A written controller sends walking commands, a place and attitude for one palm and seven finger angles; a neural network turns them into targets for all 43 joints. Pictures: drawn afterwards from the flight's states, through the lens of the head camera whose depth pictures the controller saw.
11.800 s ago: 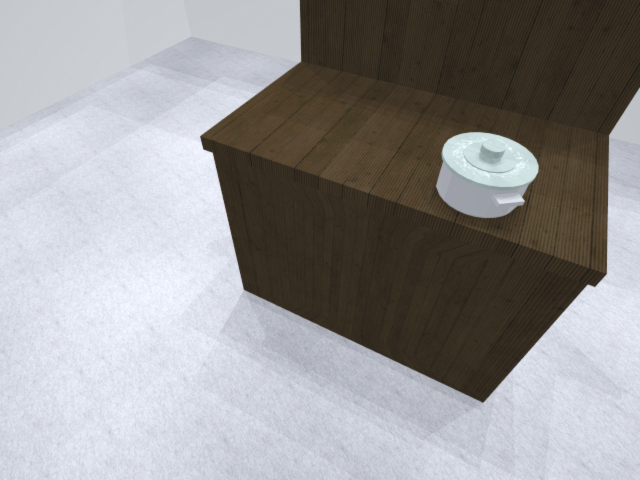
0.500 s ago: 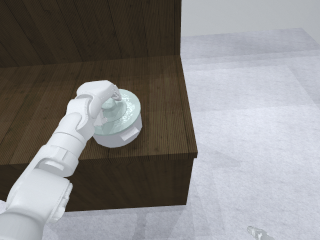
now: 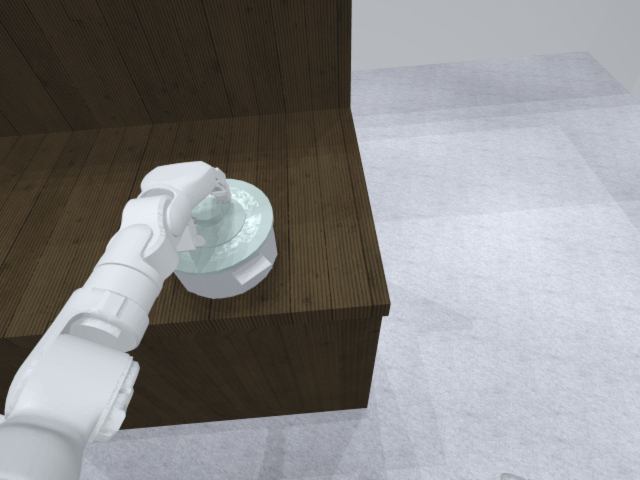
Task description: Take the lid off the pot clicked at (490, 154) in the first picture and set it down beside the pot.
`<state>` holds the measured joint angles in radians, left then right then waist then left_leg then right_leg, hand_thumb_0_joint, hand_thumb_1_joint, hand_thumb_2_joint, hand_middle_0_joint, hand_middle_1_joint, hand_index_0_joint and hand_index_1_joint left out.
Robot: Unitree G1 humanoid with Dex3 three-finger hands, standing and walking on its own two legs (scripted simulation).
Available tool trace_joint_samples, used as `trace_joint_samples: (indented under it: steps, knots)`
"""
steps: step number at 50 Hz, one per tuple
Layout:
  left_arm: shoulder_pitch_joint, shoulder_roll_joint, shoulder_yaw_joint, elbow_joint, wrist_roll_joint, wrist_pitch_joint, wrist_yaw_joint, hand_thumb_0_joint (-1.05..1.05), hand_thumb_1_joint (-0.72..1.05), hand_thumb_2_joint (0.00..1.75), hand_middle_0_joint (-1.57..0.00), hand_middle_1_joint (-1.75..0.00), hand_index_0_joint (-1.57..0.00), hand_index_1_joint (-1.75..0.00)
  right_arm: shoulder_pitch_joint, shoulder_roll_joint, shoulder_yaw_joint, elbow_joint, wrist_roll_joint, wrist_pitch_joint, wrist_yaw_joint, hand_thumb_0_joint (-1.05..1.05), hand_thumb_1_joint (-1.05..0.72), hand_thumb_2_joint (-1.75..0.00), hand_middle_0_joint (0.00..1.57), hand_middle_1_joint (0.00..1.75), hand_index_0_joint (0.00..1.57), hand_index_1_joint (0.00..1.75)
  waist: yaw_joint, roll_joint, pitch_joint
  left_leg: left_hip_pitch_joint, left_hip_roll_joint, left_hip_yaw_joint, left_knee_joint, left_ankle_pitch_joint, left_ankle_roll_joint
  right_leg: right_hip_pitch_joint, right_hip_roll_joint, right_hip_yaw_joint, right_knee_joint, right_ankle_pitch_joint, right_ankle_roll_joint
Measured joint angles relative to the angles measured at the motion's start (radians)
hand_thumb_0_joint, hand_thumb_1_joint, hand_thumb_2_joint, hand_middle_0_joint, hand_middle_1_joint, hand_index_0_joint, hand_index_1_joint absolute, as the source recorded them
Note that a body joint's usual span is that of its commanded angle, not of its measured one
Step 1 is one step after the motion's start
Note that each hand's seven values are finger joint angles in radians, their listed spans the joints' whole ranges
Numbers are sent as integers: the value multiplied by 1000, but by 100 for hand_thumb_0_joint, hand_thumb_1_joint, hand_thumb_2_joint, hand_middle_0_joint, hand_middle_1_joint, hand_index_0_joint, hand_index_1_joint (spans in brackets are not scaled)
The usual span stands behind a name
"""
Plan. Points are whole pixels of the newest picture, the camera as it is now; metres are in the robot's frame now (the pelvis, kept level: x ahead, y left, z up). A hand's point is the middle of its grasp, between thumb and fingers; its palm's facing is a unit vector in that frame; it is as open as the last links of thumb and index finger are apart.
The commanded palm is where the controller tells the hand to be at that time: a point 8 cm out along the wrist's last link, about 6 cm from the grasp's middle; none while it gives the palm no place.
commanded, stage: close the fingers and squeeze the knob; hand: left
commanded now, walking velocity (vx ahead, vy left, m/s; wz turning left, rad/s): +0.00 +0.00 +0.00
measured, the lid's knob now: (207, 212) +0.48 +0.16 +0.05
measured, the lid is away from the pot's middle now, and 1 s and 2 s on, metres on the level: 0.00 0.00 0.02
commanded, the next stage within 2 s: lift the lid straight up in 1.40 s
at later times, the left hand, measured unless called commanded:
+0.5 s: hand (196, 219) +0.44 +0.17 +0.07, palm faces -0.34 -0.06 -0.94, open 8.1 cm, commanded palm +0.44 +0.17 +0.14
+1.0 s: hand (198, 219) +0.44 +0.16 +0.08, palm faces -0.34 -0.07 -0.94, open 7.5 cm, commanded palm +0.44 +0.17 +0.14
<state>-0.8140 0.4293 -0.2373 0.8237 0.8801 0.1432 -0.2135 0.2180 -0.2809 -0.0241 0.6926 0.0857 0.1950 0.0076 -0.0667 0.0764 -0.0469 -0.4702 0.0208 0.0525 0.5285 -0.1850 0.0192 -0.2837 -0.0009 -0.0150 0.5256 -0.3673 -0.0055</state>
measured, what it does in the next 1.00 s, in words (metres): stands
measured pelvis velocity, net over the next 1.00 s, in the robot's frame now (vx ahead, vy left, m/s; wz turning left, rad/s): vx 0.00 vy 0.00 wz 0.00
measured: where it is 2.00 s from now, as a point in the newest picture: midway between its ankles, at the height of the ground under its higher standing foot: outside the picture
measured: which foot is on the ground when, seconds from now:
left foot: down 0.00-1.00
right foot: down 0.00-1.00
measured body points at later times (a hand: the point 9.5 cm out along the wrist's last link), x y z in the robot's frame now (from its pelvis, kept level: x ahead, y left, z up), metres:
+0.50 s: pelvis +0.00 +0.00 +0.00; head +0.04 -0.03 +0.45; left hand +0.46 +0.17 +0.13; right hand +0.10 -0.26 -0.14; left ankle +0.05 +0.11 -0.73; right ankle -0.07 -0.12 -0.73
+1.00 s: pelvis +0.00 +0.00 +0.00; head +0.04 -0.03 +0.45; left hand +0.46 +0.17 +0.13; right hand +0.11 -0.26 -0.14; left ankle +0.05 +0.11 -0.73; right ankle -0.07 -0.12 -0.73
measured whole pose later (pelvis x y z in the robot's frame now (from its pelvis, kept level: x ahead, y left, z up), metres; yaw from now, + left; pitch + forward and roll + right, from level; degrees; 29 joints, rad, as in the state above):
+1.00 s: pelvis +0.00 +0.00 +0.00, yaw +0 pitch +7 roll +0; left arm -0.82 0.41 -0.25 0.82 0.88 0.16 -0.21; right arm 0.19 -0.28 -0.02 0.68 0.09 0.19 0.00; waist -0.06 0.08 -0.05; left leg -0.47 0.02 0.05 0.53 -0.19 0.01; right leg -0.28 0.00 -0.02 0.52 -0.37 -0.01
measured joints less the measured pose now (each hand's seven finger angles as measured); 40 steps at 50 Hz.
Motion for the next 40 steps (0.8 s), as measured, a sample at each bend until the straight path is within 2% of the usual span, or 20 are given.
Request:
trace_joint_samples:
  steps: [8,18,29,40]
  knots:
    - [-3,-6,-10,2,1,6,11,0,-6,111,-60,-69,-60,-68,-16,2,2,-2,2,-1,1,1,-90,-90,20,30,20,30,3,-2,2,-4,-2,-3,2,1,2,-1,-1,-3,0,1,2]
    - [-34,-17,-19,28,6,18,8,0,5,105,-60,-85,-59,-83,-28,9,6,-8,0,-7,-1,1,-90,-90,20,30,20,30,4,-2,0,-16,-4,-4,4,3,3,-14,-3,-4,5,1,3]
    - [-17,-23,-13,11,5,14,14,0,19,97,-66,-95,-63,-93,-17,10,5,-5,-2,-4,1,1,-90,-90,20,30,20,30,5,1,-5,-11,-3,-2,5,-2,1,-9,-2,-1,4,-2,1]
    - [-11,-23,-21,5,6,27,14,1,25,82,-68,-97,-64,-94,-20,6,4,-5,0,-3,0,1,-90,-90,20,30,20,30,3,2,-4,-4,1,-4,2,-2,-3,-3,2,-3,2,-2,-3]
